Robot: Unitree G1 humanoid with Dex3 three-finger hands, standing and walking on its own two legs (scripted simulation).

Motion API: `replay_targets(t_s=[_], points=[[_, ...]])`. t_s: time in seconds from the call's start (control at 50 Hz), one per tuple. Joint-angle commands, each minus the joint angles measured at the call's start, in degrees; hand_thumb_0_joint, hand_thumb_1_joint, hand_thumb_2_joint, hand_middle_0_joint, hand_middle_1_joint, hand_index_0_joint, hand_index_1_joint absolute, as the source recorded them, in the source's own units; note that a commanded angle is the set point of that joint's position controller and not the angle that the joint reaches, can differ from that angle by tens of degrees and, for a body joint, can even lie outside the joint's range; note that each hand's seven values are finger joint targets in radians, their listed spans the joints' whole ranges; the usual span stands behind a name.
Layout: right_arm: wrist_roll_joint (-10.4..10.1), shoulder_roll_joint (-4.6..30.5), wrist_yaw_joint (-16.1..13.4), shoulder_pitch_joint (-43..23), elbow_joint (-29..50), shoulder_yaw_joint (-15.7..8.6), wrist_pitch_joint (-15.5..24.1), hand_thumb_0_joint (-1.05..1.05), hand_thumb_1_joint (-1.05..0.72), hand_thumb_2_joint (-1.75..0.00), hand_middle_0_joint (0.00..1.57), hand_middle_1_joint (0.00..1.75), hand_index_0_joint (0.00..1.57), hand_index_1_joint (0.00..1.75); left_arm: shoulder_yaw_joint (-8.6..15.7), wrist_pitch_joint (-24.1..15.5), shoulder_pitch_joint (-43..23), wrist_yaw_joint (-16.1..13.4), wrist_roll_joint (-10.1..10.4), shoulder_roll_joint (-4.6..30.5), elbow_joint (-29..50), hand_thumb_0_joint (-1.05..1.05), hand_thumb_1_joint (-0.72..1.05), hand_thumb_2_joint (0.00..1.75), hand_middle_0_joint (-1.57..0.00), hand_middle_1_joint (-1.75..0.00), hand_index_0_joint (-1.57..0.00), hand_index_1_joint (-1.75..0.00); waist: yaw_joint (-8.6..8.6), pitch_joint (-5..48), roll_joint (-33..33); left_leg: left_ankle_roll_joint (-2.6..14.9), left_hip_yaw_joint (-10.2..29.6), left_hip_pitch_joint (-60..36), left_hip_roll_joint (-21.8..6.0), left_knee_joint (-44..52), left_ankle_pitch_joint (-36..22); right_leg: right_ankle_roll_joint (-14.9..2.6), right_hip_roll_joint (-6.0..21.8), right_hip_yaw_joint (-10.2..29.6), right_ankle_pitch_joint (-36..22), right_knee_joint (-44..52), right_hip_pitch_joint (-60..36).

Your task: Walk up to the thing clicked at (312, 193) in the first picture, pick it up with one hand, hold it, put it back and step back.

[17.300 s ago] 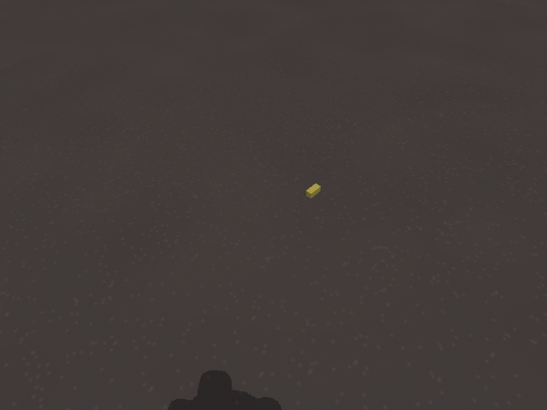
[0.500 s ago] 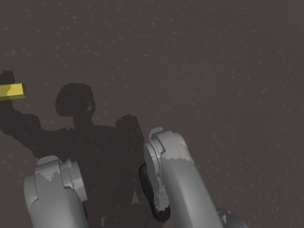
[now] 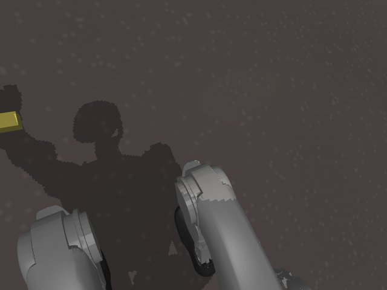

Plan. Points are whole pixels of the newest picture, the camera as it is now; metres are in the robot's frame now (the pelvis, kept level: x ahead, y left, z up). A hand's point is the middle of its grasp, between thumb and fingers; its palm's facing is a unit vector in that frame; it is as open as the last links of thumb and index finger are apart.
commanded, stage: close in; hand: left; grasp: from above
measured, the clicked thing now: (0, 123) +0.53 +0.29 -0.31
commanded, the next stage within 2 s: rest palm in 0.26 s
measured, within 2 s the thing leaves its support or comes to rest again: neither
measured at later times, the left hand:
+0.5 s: hand out of the picture +0.50 +0.29 -0.21, palm faces -0.49 -0.04 -0.87, open 11.2 cm
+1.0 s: hand out of the picture +0.50 +0.29 -0.26, palm faces -0.48 -0.07 -0.88, open 12.2 cm
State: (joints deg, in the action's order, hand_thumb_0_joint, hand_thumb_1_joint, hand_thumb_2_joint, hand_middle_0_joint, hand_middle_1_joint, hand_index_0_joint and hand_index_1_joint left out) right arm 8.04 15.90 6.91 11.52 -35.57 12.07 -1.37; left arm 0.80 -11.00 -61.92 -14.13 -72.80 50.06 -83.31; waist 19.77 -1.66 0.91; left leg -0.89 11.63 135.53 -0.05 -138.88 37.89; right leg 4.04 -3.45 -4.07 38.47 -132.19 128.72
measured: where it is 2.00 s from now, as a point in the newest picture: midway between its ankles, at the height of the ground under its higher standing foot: (153, 273)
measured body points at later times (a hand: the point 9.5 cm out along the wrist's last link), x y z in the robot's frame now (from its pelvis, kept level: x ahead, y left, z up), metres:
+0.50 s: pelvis +0.00 +0.00 -0.01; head +0.27 +0.10 +0.34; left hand +0.52 +0.29 -0.16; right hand +0.03 -0.26 -0.08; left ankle +0.07 +0.13 -0.29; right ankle +0.11 -0.13 -0.29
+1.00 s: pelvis +0.00 +0.00 -0.02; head +0.29 +0.12 +0.31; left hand +0.52 +0.29 -0.21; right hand +0.04 -0.25 -0.07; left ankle +0.07 +0.13 -0.29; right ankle +0.11 -0.13 -0.29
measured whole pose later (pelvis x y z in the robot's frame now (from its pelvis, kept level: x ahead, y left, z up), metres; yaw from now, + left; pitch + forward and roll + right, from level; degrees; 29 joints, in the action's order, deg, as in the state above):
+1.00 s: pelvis +0.00 +0.00 -0.02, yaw -3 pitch +30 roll -14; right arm 13.1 18.1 8.3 7.6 -34.7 17.6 6.0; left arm 2.7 -14.4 -65.2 -28.5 -77.6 58.8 -95.6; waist 23.9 -8.0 7.2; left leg -1.6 15.8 135.6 -0.2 -144.3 40.4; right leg 4.3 -4.7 -7.1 39.1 -134.8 128.2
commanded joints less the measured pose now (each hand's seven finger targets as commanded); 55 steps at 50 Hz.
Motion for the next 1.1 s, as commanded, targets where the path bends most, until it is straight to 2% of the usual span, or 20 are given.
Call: replay_targets(t_s=[0.0, 0.06, 0.1, 0.18, 0.22, 0.3, 0.36, 0.44, 0.5, 0.58, 0.64, 0.68, 0.72, 0.78, 0.82, 0.84, 0.9, 0.94, 0.96, 1.08], points=[[0.48, 17.13, -1.51, 11.61, -0.07, -6.13, 0.37, 0.0, -0.9, -0.89, 0.2, 0.3, 0.2, 0.3, 0.89, -3.9, -23.48, -1.63, 1.54, 12.66, 12.42, 0.0, -0.1, 0.67, -0.4, -0.74, -0.44, -0.7, 2.57, 38.1, -21.06, 1.62, -6.08, -29.64, -0.28, 11.84, -8.05, -6.01, -0.56, -7.28, -11.02, 12.91, -18.64], [1.1, 16.39, -1.52, 11.7, -1.23, -5.62, 0.61, 0.0, -0.9, -0.89, 0.2, 0.3, 0.2, 0.3, -1.33, -5.71, -24.2, -3.03, 0.63, 10.18, 9.34, 0.0, -0.09, 0.69, -0.4, -0.75, -0.45, -0.71, 3.36, 37.26, -21.15, 1.72, -5.78, -29.84, -0.48, 11.8, -6.94, -5.61, -0.76, -7.58, -10.91, 12.53, -18.13], [1.32, 16.86, -1.51, 11.98, -1.42, -5.48, 0.76, 0.0, -0.9, -0.89, 0.2, 0.3, 0.2, 0.3, -0.08, -6.05, -24.72, -4.44, -0.56, 12.99, 8.36, 0.0, -0.1, 0.73, -0.41, -0.76, -0.45, -0.72, 2.44, 38.43, -23.36, 1.44, -5.76, -32.11, -0.34, 12.11, -8.96, -5.8, -0.63, -7.91, -12.36, 11.79, -18.0], [1.81, 16.73, -1.24, 11.06, -1.3, -4.6, 0.92, 0.0, -0.9, -0.89, 0.2, 0.3, 0.2, 0.3, -1.47, -5.48, -22.86, -6.39, -2.34, 11.5, 3.04, 0.0, -0.09, 0.74, -0.4, -0.78, -0.44, -0.74, 2.94, 36.7, -24.44, 1.39, -5.36, -33.76, -0.62, 12.65, -10.83, -5.83, -0.79, -8.49, -14.11, 10.75, -16.73], [2.01, 17.28, -1.22, 11.17, -1.16, -4.36, 0.98, 0.0, -0.9, -0.89, 0.2, 0.3, 0.2, 0.3, -0.6, -5.07, -23.27, -7.24, -2.86, 13.53, 3.19, 0.0, -0.07, 0.73, -0.4, -0.78, -0.45, -0.73, 2.66, 38.05, -24.93, 1.44, -5.46, -33.98, -0.58, 12.53, -12.34, -5.67, -0.7, -8.51, -15.54, 10.52, -17.93], [2.12, 17.56, -1.02, 10.19, -0.34, -3.91, 1.49, 0.0, -0.9, -0.89, 0.2, 0.3, 0.2, 0.3, -0.34, -4.04, -22.18, -8.42, -3.04, 13.92, -0.23, 0.0, -0.11, 0.69, -0.37, -0.77, -0.42, -0.71, 3.31, 34.88, -24.03, 1.57, -5.53, -32.0, -0.62, 12.26, -10.77, -5.91, -0.76, -8.62, -14.39, 10.38, -16.85], [2.22, 17.8, -1.12, 9.77, 0.0, -3.67, 1.98, 0.0, -0.9, -0.89, 0.2, 0.3, 0.2, 0.3, 0.42, -4.09, -23.56, -9.33, -2.73, 15.7, 2.09, 0.0, -0.1, 0.73, -0.39, -0.75, -0.41, -0.72, 3.22, 37.15, -23.77, 1.91, -5.72, -31.65, -0.79, 11.45, -10.75, -5.41, -0.94, -8.24, -15.19, 10.69, -19.13], [2.6, 18.26, -1.2, 9.58, 0.02, -2.75, 3.22, 0.0, -0.9, -0.9, 0.2, 0.3, 0.2, 0.3, -0.02, -4.3, -21.98, -10.2, -2.47, 15.08, -1.83, 0.0, -0.1, 0.75, -0.39, -0.74, -0.41, -0.72, 5.03, 31.54, -20.67, 2.11, -5.3, -27.72, -0.79, 11.01, -7.52, -5.49, -1.09, -8.65, -12.24, 11.19, -17.87], [2.91, 18.6, -1.29, 9.15, 0.28, -2.25, 3.96, 0.0, -0.9, -0.9, 0.2, 0.3, 0.2, 0.3, 1.19, -4.78, -22.55, -11.15, -2.76, 18.41, -0.98, 0.0, -0.09, 0.74, -0.4, -0.75, -0.42, -0.72, 3.85, 34.91, -21.99, 2.03, -5.13, -29.49, -1.02, 10.91, -7.95, -5.34, -1.23, -8.69, -12.62, 10.72, -19.87], [3.24, 19.04, -1.09, 9.61, -0.36, -1.72, 4.87, 0.0, -0.9, -0.9, 0.2, 0.3, 0.2, 0.3, 0.7, -5.05, -21.51, -12.38, -2.94, 17.48, -2.72, 0.0, -0.12, 0.72, -0.37, -0.74, -0.4, -0.72, 5.39, 33.56, -23.11, 1.76, -4.44, -30.68, -1.26, 10.23, -9.47, -5.27, -1.38, -9.36, -14.01, 9.86, -19.26], [3.49, 19.6, -0.98, 9.05, -0.11, -1.48, 5.34, 0.0, -0.9, -0.9, 0.2, 0.3, 0.2, 0.3, 1.86, -5.36, -22.06, -13.6, -3.31, 20.1, -1.17, 0.0, -0.15, 0.7, -0.35, -0.75, -0.38, -0.72, 4.62, 34.42, -24.91, 1.35, -4.13, -32.13, -1.46, 10.09, -10.39, -5.58, -1.43, -9.82, -14.37, 9.48, -19.15], [3.76, 19.72, -0.79, 9.0, -0.08, -1.2, 5.5, 0.0, -0.9, -0.9, 0.2, 0.3, 0.2, 0.3, 2.03, -5.26, -21.85, -14.36, -3.56, 20.31, -1.26, 0.0, -0.14, 0.72, -0.35, -0.75, -0.38, -0.73, 4.87, 34.86, -26.47, 1.14, -3.98, -33.04, -1.63, 9.98, -11.52, -5.56, -1.5, -10.13, -15.37, 8.97, -19.64], [4.08, 19.77, -0.37, 8.56, -0.22, -1.12, 6.09, 0.0, -0.9, -0.9, 0.2, 0.3, 0.2, 0.3, 0.96, -4.8, -20.16, -14.78, -3.39, 17.63, -4.54, 0.0, -0.15, 0.71, -0.35, -0.75, -0.37, -0.72, 6.09, 31.44, -24.81, 1.3, -3.84, -31.42, -1.76, 9.21, -10.48, -5.5, -1.7, -10.43, -14.84, 8.74, -18.07], [4.3, 20.85, -0.33, 8.04, 0.2, -0.78, 6.56, 0.0, -0.9, -0.9, 0.2, 0.3, 0.2, 0.3, 2.3, -4.56, -20.38, -15.58, -3.9, 20.35, -3.96, 0.0, -0.18, 0.72, -0.32, -0.74, -0.35, -0.72, 6.01, 31.11, -25.19, 1.16, -3.53, -31.7, -1.83, 8.89, -11.25, -5.64, -1.69, -10.61, -15.22, 8.79, -18.28], [4.42, 19.99, -0.01, 8.06, 0.01, -0.47, 6.78, 0.0, -0.9, -0.9, 0.2, 0.3, 0.2, 0.3, 2.37, -4.39, -21.28, -16.05, -4.09, 21.43, -1.71, 0.0, -0.18, 0.73, -0.32, -0.76, -0.35, -0.73, 5.2, 34.87, -27.5, 1.21, -3.54, -34.18, -2.1, 9.19, -12.67, -5.29, -1.9, -10.23, -16.85, 8.47, -20.75], [4.57, 19.94, 0.31, 8.3, -0.5, -0.42, 7.09, 0.0, -0.9, -0.9, 0.2, 0.3, 0.2, 0.3, 1.08, -3.98, -19.67, -15.98, -3.9, 18.99, -4.59, 0.0, -0.2, 0.71, -0.31, -0.75, -0.34, -0.73, 5.87, 32.0, -27.09, 1.12, -3.65, -32.73, -2.03, 8.94, -11.93, -5.47, -1.8, -10.43, -16.3, 8.09, -19.12], [4.74, 20.87, 0.47, 7.89, -0.18, -0.21, 7.27, 0.0, -0.9, -0.9, 0.2, 0.3, 0.2, 0.3, 2.8, -3.72, -19.87, -16.42, -3.64, 21.66, -4.05, 0.0, -0.24, 0.74, -0.29, -0.74, -0.31, -0.73, 6.36, 32.46, -25.58, 1.34, -3.23, -31.67, -2.21, 8.66, -12.15, -5.1, -2.16, -10.58, -16.86, 8.5, -21.38], [4.81, 20.5, 0.64, 7.12, 0.01, -0.11, 7.38, 0.0, -0.9, -0.9, 0.2, 0.3, 0.2, 0.3, 2.34, -3.52, -19.64, -16.53, -3.64, 20.93, -4.44, 0.0, -0.23, 0.74, -0.29, -0.77, -0.31, -0.75, 5.93, 31.98, -27.04, 1.13, -3.1, -32.44, -2.38, 8.8, -12.6, -5.17, -2.09, -10.7, -17.15, 8.18, -20.66], [5.1, 21.0, 0.74, 7.5, -0.21, -0.03, 7.42, 0.0, -0.9, -0.9, 0.2, 0.3, 0.2, 0.3, 2.94, -3.15, -17.62, -16.59, -3.53, 20.68, -7.41, 0.0, -0.24, 0.75, -0.29, -0.77, -0.31, -0.75, 6.67, 29.56, -25.37, 1.24, -3.06, -31.05, -2.21, 8.37, -11.92, -5.23, -2.06, -11.04, -16.5, 8.21, -19.84], [5.11, 21.09, 1.12, 6.87, -0.18, 0.08, 7.74, 0.0, -0.9, -0.9, 0.2, 0.3, 0.2, 0.3, 1.84, -3.42, -17.52, -16.42, -3.18, 20.16, -6.66, 0.0, -0.29, 0.77, -0.25, -0.8, -0.27, -0.78, 6.81, 31.07, -26.09, 1.05, -2.41, -33.13, -2.52, 8.42, -13.92, -5.04, -2.33, -11.38, -18.15, 7.71, -20.72]])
